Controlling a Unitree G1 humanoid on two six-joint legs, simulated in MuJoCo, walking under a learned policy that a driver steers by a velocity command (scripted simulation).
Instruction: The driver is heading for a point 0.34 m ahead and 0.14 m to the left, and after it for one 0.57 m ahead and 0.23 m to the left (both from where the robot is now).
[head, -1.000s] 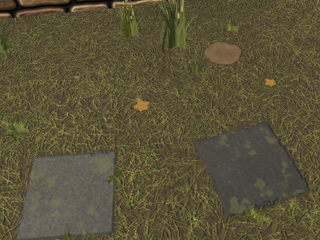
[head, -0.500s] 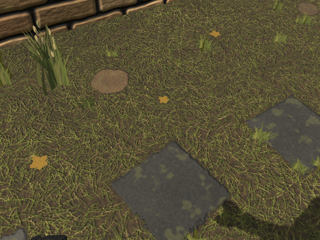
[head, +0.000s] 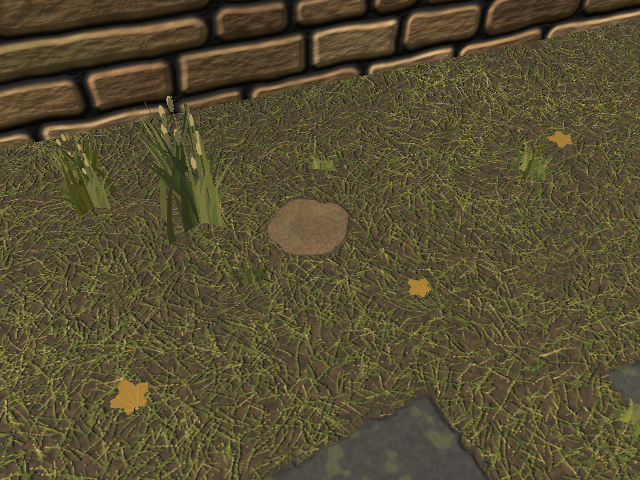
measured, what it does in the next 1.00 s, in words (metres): walks ahead, turning left: left foot, then right foot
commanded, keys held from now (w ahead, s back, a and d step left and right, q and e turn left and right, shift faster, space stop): w+q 0.66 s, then no key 0.34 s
